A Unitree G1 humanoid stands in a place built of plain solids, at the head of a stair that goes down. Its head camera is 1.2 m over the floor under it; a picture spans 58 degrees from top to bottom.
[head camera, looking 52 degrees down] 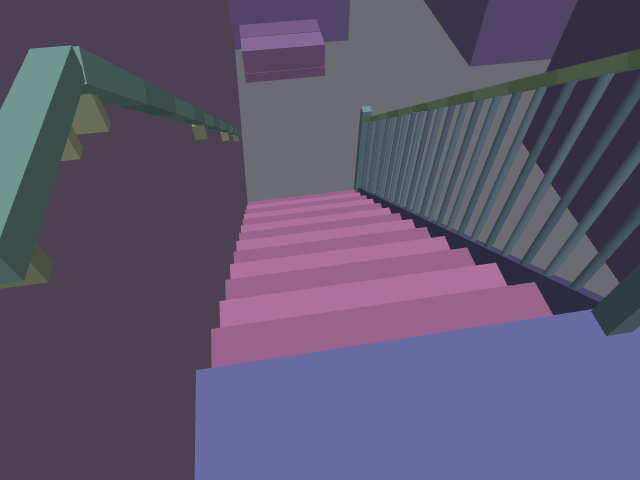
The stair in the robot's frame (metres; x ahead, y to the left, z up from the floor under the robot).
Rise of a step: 0.17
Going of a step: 0.22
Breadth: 1.20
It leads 9 degrees to the left of straight ahead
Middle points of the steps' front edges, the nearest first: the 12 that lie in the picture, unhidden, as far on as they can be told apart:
0.56 -0.24 0.00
0.78 -0.21 -0.17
0.99 -0.18 -0.35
1.20 -0.14 -0.52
1.42 -0.11 -0.70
1.63 -0.07 -0.87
1.84 -0.04 -1.05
2.06 0.00 -1.22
2.27 0.03 -1.40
2.48 0.06 -1.57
2.70 0.10 -1.75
2.91 0.13 -1.92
